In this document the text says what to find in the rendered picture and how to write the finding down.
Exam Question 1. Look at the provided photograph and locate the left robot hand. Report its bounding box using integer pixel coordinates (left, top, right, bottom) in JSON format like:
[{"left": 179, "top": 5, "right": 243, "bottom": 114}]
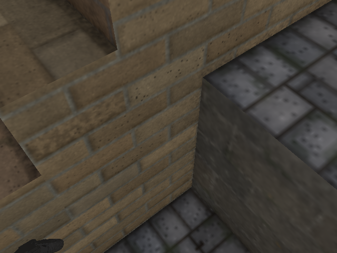
[{"left": 14, "top": 239, "right": 64, "bottom": 253}]

